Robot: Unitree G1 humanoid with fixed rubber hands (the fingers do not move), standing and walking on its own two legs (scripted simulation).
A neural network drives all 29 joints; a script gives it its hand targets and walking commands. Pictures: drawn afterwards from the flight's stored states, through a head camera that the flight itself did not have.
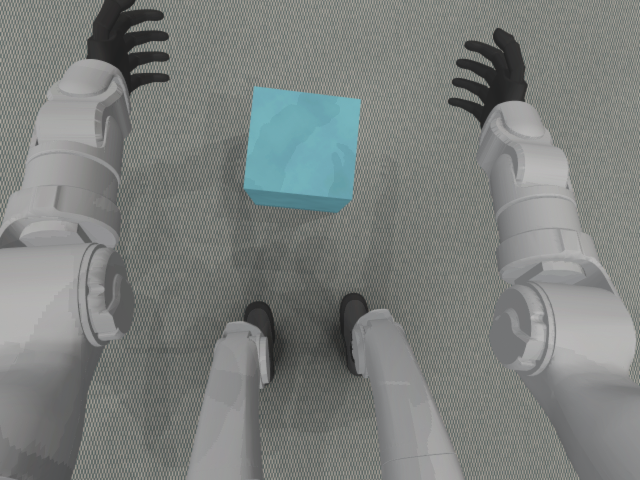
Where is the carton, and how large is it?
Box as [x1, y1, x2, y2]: [243, 86, 360, 212]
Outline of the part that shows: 254,86 243,188 255,204 337,212 351,199 360,99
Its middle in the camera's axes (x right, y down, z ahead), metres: -0.05 -0.17 +0.87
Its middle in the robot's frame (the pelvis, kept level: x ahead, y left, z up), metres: +0.56 -0.02 -0.54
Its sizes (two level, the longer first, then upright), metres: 0.210 0.200 0.250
